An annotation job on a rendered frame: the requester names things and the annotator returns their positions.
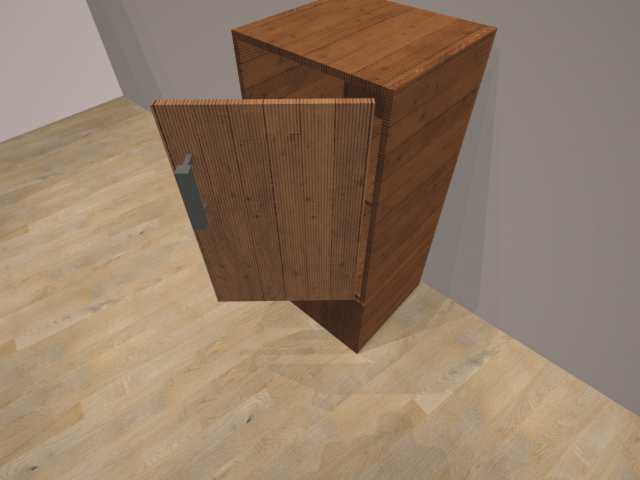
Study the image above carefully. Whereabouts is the handle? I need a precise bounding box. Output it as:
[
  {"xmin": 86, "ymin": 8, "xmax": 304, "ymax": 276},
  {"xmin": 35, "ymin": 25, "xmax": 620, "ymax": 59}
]
[{"xmin": 174, "ymin": 154, "xmax": 208, "ymax": 230}]

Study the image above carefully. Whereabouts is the cupboard door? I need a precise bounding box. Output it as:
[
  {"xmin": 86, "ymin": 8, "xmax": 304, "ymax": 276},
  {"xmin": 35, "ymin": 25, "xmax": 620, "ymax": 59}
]
[{"xmin": 150, "ymin": 98, "xmax": 375, "ymax": 302}]

